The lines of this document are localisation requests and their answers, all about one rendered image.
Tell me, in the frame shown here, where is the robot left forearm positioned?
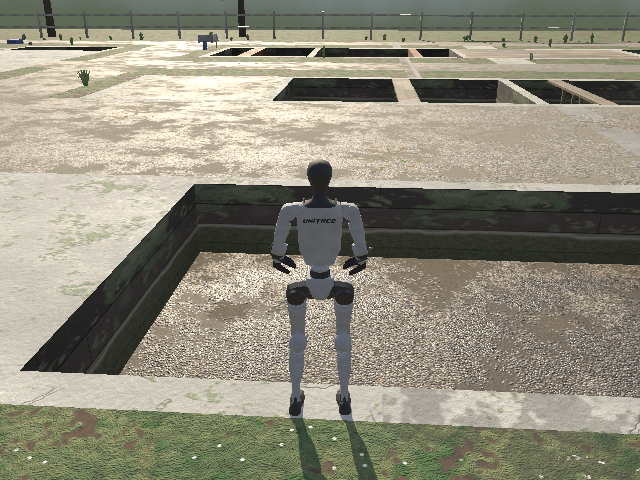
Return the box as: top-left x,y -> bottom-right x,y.
270,241 -> 285,263

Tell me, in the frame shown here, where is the right robot hand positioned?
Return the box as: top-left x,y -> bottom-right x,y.
343,255 -> 366,275

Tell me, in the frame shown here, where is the left robot hand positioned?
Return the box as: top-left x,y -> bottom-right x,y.
273,255 -> 296,274

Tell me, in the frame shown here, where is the robot torso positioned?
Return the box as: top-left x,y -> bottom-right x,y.
296,198 -> 343,300

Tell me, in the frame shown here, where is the robot right forearm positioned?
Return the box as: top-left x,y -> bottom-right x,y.
354,241 -> 369,265

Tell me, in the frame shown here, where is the robot left foot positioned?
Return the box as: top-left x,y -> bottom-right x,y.
289,389 -> 305,416

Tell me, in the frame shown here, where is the robot right upper arm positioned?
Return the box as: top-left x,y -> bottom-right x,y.
341,202 -> 368,257

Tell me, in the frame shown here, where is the robot left upper arm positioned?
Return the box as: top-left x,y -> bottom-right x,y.
271,202 -> 299,256

